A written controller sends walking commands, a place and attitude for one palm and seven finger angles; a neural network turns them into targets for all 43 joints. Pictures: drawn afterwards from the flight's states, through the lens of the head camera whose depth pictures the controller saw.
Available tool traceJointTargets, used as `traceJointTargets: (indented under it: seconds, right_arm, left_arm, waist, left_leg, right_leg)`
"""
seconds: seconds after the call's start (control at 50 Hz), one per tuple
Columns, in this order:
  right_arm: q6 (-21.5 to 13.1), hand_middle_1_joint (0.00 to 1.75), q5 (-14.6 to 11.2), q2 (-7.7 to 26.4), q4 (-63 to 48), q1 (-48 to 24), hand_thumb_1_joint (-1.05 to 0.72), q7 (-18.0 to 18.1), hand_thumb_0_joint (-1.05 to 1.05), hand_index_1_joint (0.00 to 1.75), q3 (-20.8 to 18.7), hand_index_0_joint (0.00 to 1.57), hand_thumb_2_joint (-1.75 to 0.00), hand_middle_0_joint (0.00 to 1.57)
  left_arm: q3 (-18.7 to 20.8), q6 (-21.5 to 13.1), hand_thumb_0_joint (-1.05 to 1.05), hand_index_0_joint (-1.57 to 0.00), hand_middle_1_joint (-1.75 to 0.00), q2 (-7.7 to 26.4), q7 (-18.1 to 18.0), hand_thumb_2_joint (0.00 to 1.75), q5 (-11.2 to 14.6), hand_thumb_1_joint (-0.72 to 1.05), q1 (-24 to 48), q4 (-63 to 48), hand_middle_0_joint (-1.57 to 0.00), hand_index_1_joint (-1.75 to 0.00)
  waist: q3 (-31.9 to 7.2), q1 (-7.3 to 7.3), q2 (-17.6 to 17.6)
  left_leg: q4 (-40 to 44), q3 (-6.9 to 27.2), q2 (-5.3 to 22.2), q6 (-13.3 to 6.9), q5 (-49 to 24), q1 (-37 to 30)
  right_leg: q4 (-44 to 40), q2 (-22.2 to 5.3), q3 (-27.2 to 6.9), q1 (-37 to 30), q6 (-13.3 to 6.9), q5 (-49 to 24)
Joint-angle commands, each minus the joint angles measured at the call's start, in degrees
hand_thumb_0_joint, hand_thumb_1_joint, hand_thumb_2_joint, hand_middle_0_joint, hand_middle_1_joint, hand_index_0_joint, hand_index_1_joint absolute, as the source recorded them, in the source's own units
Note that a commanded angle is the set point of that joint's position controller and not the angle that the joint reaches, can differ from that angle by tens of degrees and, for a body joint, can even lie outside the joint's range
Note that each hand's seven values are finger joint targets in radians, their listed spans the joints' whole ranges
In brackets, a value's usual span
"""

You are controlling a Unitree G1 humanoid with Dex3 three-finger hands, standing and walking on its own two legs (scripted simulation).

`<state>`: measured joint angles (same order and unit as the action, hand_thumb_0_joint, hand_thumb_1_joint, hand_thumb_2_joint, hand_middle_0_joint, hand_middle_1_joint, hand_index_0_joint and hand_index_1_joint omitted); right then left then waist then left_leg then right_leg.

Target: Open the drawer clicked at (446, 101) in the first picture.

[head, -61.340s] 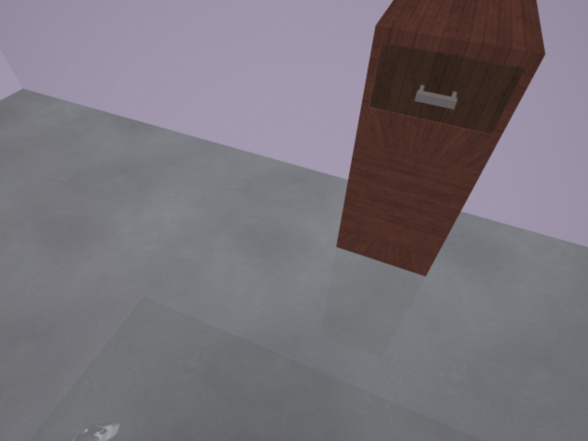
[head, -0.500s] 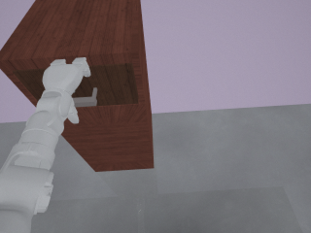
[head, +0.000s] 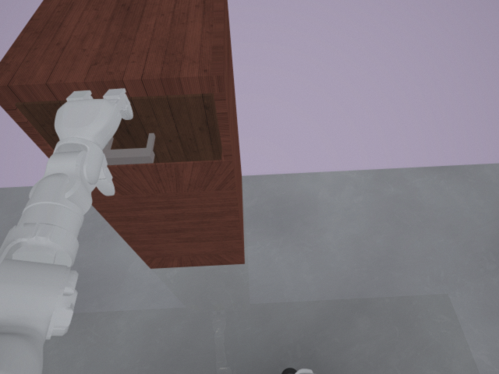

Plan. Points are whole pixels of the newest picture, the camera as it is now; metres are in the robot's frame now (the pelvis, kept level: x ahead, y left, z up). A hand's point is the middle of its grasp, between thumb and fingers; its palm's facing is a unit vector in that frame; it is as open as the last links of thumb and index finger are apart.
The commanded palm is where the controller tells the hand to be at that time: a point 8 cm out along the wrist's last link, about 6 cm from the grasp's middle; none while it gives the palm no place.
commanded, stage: re-aim the fingers above the handle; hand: left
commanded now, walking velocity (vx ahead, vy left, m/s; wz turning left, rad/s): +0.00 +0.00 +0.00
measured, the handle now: (128, 148) +0.51 +0.24 +0.02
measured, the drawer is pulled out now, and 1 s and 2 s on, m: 0.00 0.00 0.00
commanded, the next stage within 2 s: lower the fingers behind the handle in 0.46 s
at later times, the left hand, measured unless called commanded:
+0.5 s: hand (125, 148) +0.47 +0.22 +0.07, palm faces +0.03 -0.02 -1.00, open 13.7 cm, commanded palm +0.44 +0.25 +0.14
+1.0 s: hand (122, 161) +0.46 +0.23 +0.05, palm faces -0.03 -0.04 -1.00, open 13.8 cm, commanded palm +0.45 +0.25 +0.11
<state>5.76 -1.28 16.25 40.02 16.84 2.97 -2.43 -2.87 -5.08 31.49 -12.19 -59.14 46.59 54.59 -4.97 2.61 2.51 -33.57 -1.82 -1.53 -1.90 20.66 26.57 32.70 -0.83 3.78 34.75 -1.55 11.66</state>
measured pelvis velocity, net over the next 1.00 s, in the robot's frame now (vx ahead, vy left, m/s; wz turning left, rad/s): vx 0.01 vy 0.00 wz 0.00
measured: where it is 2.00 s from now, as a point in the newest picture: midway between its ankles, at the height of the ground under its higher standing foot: outside the picture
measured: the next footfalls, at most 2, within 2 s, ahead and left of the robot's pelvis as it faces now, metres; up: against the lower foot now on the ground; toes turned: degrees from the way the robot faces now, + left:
none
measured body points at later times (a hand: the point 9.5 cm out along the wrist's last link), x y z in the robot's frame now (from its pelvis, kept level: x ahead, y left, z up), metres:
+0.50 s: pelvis +0.01 +0.01 +0.00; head +0.08 -0.01 +0.44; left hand +0.46 +0.22 +0.12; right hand +0.07 -0.25 -0.14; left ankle -0.05 +0.10 -0.73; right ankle +0.04 -0.10 -0.73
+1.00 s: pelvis +0.01 +0.00 +0.00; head +0.09 -0.01 +0.44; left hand +0.46 +0.23 +0.10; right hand +0.07 -0.29 -0.13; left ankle -0.05 +0.10 -0.73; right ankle +0.04 -0.10 -0.73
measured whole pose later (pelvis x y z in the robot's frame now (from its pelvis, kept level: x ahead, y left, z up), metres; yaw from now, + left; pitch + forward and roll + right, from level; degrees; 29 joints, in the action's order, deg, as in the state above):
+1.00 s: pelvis +0.01 +0.00 +0.00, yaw +0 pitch +15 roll +0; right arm 6.0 -0.2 16.5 39.2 17.1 3.2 -3.2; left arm -1.0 -11.5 29.8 -13.0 -60.5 41.2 51.1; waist -5.4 2.7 1.7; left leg -36.2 -1.7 -1.3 -1.8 22.4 28.8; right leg 35.3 -0.7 3.8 37.0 -1.7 13.3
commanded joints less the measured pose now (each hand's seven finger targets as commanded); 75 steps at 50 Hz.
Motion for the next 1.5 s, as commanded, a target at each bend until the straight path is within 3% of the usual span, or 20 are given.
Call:
traceJointTargets:
  seconds: [0.0, 0.04, 0.12, 0.26, 0.34, 0.38, 0.4, 0.52, 0.54, 0.64, 0.7, 0.8, 0.88, 0.94, 1.02, 1.08, 1.2, 1.32, 1.42, 1.48]
  right_arm:
    - [-0.89, 0.3, 0.03, 7.96, -5.04, 4.45, -0.9, 0.42, 0.0, 0.3, -2.27, 0.2, -0.9, 0.2]
    - [-0.55, 0.3, -0.21, 8.2, -5.3, 4.17, -0.9, 0.57, 0.0, 0.3, -2.08, 0.2, -0.9, 0.2]
    - [-0.51, 0.3, -0.08, 7.94, -5.79, 3.97, -0.9, 0.62, 0.0, 0.3, -1.92, 0.2, -0.9, 0.2]
    - [-0.77, 0.3, 1.18, 6.7, -6.54, 4.89, -0.9, 0.25, 0.0, 0.3, -2.82, 0.2, -0.9, 0.2]
    - [-0.74, 0.3, 1.37, 6.7, -5.5, 3.94, -0.9, -0.67, 0.0, 0.3, -2.56, 0.2, -0.9, 0.2]
    - [-0.83, 0.3, 1.23, 6.55, -5.39, 3.31, -0.9, -1.1, 0.0, 0.3, -2.57, 0.2, -0.9, 0.2]
    - [-0.81, 0.3, 1.09, 6.8, -5.25, 3.07, -0.9, -1.05, 0.0, 0.3, -2.52, 0.2, -0.9, 0.2]
    - [-0.21, 0.3, 0.66, 7.02, -5.28, 1.49, -0.9, -0.42, 0.0, 0.3, -2.01, 0.2, -0.9, 0.2]
    - [0.03, 0.3, 0.69, 7.13, -5.46, 1.28, -0.9, -0.21, 0.0, 0.3, -2.1, 0.2, -0.9, 0.2]
    - [0.06, 0.3, -0.05, 7.7, -5.74, 0.97, -0.9, 0.44, 0.0, 0.3, -1.68, 0.2, -0.9, 0.2]
    - [-0.38, 0.3, -0.26, 7.87, -6.32, 2.03, -0.9, 0.82, 0.0, 0.3, -1.82, 0.2, -0.9, 0.2]
    - [-1.0, 0.3, 0.5, 7.37, -6.43, 4.22, -0.9, 1.25, 0.0, 0.3, -2.84, 0.2, -0.9, 0.2]
    - [-1.15, 0.3, 1.15, 7.22, -5.19, 5.52, -0.9, 1.1, 0.0, 0.3, -3.31, 0.2, -0.9, 0.2]
    - [-1.09, 0.3, 1.53, 7.36, -4.48, 5.36, -0.9, 0.22, 0.0, 0.3, -3.18, 0.2, -0.9, 0.2]
    - [-1.21, 0.3, 1.55, 7.49, -3.91, 5.43, -0.9, -0.95, 0.0, 0.3, -3.21, 0.2, -0.9, 0.2]
    - [-0.92, 0.3, 1.3, 7.89, -3.68, 6.26, -0.9, -1.21, 0.0, 0.3, -3.26, 0.2, -0.9, 0.2]
    - [0.14, 0.3, 0.45, 8.64, -3.98, 5.12, -0.9, -0.35, 0.0, 0.3, -2.0, 0.2, -0.9, 0.2]
    - [-0.23, 0.3, 0.13, 8.68, -5.05, 5.37, -0.9, 0.67, 0.0, 0.3, -1.27, 0.2, -0.9, 0.2]
    - [-1.56, 0.3, 0.6, 8.33, -6.25, 6.75, -0.9, 1.49, 0.0, 0.3, -1.79, 0.2, -0.9, 0.2]
    - [-1.95, 0.3, 0.62, 8.56, -5.29, 7.58, -0.9, 1.32, 0.0, 0.3, -1.91, 0.2, -0.9, 0.2]
  left_arm:
    - [2.44, 1.37, 0.0, -0.3, -1.2, 12.02, 1.2, 0.3, 0.95, -0.5, 23.03, -7.92, -0.3, -1.2]
    - [0.92, 1.05, 0.0, -0.3, -1.2, 9.75, 2.44, 0.3, 1.24, -0.5, 22.14, -6.82, -0.3, -1.2]
    - [-0.57, -0.13, 0.0, -0.3, -1.2, 8.2, 3.1, 0.3, 0.69, -0.5, 22.02, -8.37, -0.3, -1.2]
    - [7.62, -5.15, 0.0, -0.3, -1.2, 15.65, -1.2, 0.3, 0.35, -0.5, 26.17, -20.13, -0.3, -1.2]
    - [11.65, -2.55, 0.0, -0.3, -1.2, 18.56, -5.82, 0.3, -0.78, -0.5, 24.44, -18.61, -0.3, -1.2]
    - [10.57, -0.31, 0.0, -0.3, -1.2, 17.02, -6.84, 0.3, -0.87, -0.5, 22.72, -17.37, -0.3, -1.2]
    - [10.02, 0.39, 0.0, -0.3, -1.2, 17.28, -7.1, 0.3, -0.98, -0.5, 24.64, -17.59, -0.3, -1.2]
    - [10.98, 3.24, 0.0, -0.3, -1.2, 19.84, -4.98, 0.3, -0.25, -0.5, 22.41, -16.89, -0.3, -1.2]
    - [11.29, 3.12, 0.0, -0.3, -1.2, 19.93, -4.38, 0.3, 0.17, -0.5, 21.93, -17.23, -0.3, -1.2]
    - [5.89, 3.44, 0.0, -0.3, -1.2, 14.06, -0.79, 0.3, 0.06, -0.5, 16.97, -8.81, -0.3, -1.2]
    - [1.75, 2.11, 0.0, -0.3, -1.2, 10.78, 1.12, 0.3, -0.49, -0.5, 18.81, -9.07, -0.3, -1.2]
    - [2.23, -4.14, 0.0, -0.3, -1.2, 10.71, 2.12, 0.3, 0.64, -0.5, 22.42, -15.89, -0.3, -1.2]
    - [7.73, -7.02, 0.0, -0.3, -1.2, 15.63, -1.47, 0.3, 0.01, -0.5, 22.64, -16.68, -0.3, -1.2]
    - [9.99, -5.9, 0.0, -0.3, -1.2, 17.44, -5.37, 0.3, -1.01, -0.5, 21.95, -15.31, -0.3, -1.2]
    - [7.61, -1.26, 0.0, -0.3, -1.2, 14.61, -8.13, 0.3, -2.13, -0.5, 20.78, -10.29, -0.3, -1.2]
    - [6.04, 1.48, 0.0, -0.3, -1.2, 13.26, -7.48, 0.3, -2.04, -0.5, 20.81, -7.5, -0.3, -1.2]
    - [4.18, 4.59, 0.0, -0.3, -1.2, 13.49, -4.63, 0.3, -1.93, -0.5, 18.91, -0.51, -0.3, -1.2]
    - [3.0, 2.98, 0.0, -0.3, -1.2, 14.13, -2.26, 0.3, -2.37, -0.5, 19.49, 1.29, -0.3, -1.2]
    - [5.79, -3.39, 0.0, -0.3, -1.2, 16.49, -1.79, 0.3, -1.18, -0.5, 22.01, -4.95, -0.3, -1.2]
    - [4.86, -3.24, 0.0, -0.3, -1.2, 14.82, -2.86, 0.3, -1.09, -0.5, 19.02, -0.78, -0.3, -1.2]
  waist:
    - [-21.62, 1.33, -2.22]
    - [-19.16, 1.98, -5.3]
    - [-16.38, 1.89, -3.98]
    - [-27.09, -0.77, 3.84]
    - [-26.5, -2.03, 2.06]
    - [-25.45, -1.98, 1.48]
    - [-25.03, -1.16, 0.46]
    - [-26.9, -2.53, 0.1]
    - [-27.77, -2.23, -1.33]
    - [-17.96, -0.57, -5.28]
    - [-17.22, 0.63, -3.48]
    - [-22.44, 1.39, -0.14]
    - [-23.4, 0.83, 1.56]
    - [-24.22, 0.12, 1.96]
    - [-24.6, 0.3, 2.7]
    - [-26.31, 0.97, -0.15]
    - [-19.37, 1.8, -5.57]
    - [-15.95, 2.26, -4.4]
    - [-21.91, 2.46, -2.59]
    - [-18.85, 3.07, -3.6]
  left_leg:
    - [3.72, 1.14, -0.16, 0.05, -20.58, -2.19]
    - [3.93, 1.4, -0.12, -0.18, -19.59, -1.37]
    - [4.08, 1.54, -0.13, -0.26, -17.43, -1.35]
    - [1.53, 2.75, 0.07, 1.54, -30.88, -7.17]
    - [1.48, 2.6, 0.26, 2.33, -34.42, -4.61]
    - [1.97, 1.81, 0.2, 1.99, -32.22, -3.93]
    - [2.28, 1.64, 0.14, 1.78, -30.12, -3.42]
    - [4.34, 0.56, -0.05, 0.94, -28.73, -3.33]
    - [4.32, 0.68, -0.06, 0.76, -29.59, -3.56]
    - [5.86, 0.07, 0.1, 0.14, -20.59, -0.14]
    - [5.33, 0.25, -0.02, -0.06, -18.16, -1.03]
    - [2.27, 1.02, -0.49, -0.26, -21.52, -4.1]
    - [0.34, 1.74, -0.63, 0.3, -24.32, -2.68]
    - [-0.57, 1.68, -0.74, 0.82, -26.17, -0.07]
    - [-0.97, 1.21, -0.46, 1.16, -25.65, 0.76]
    - [-1.09, 1.06, -0.18, 0.85, -25.88, 0.93]
    - [0.92, 0.28, -0.61, -0.28, -15.02, 7.07]
    - [0.77, 0.14, -0.76, -0.61, -7.87, 9.48]
    - [-1.94, 0.52, -0.95, -0.97, -8.36, 9.51]
    - [-3.03, 0.58, -0.87, -0.81, -6.47, 11.93]
  right_leg:
    - [-1.47, 1.26, -2.84, -21.18, -0.4, -14.15]
    - [-2.11, 1.36, -2.82, -20.45, -0.35, -13.3]
    - [-2.2, 1.34, -2.78, -17.8, -0.58, -10.72]
    - [1.26, 1.64, -2.71, -19.69, -1.16, -16.81]
    - [2.12, 1.88, -2.34, -20.79, -1.13, -18.8]
    - [1.72, 1.81, -2.28, -21.49, -0.89, -19.01]
    - [1.3, 1.77, -2.37, -21.56, -0.75, -18.66]
    - [0.38, 1.28, -2.93, -27.18, -0.56, -20.51]
    - [0.15, 1.29, -3.1, -28.35, -0.5, -21.48]
    - [-2.07, 1.24, -2.8, -24.08, -0.3, -14.99]
    - [-2.38, 1.21, -2.91, -21.07, -0.36, -12.5]
    - [-0.76, 1.22, -3.64, -20.05, -0.54, -15.03]
    - [1.3, 1.5, -3.34, -17.96, -0.86, -16.06]
    - [2.75, 1.58, -3.17, -17.75, -1.0, -17.52]
    - [3.49, 1.81, -2.63, -16.0, -0.93, -16.55]
    - [3.31, 1.91, -2.65, -17.39, -0.53, -17.8]
    - [1.08, 1.52, -3.27, -18.09, 0.07, -11.92]
    - [0.47, 1.25, -4.0, -14.86, 0.02, -4.68]
    - [2.75, 1.2, -5.01, -15.22, 0.05, -6.02]
    - [3.14, 1.3, -4.74, -11.67, 0.15, -3.94]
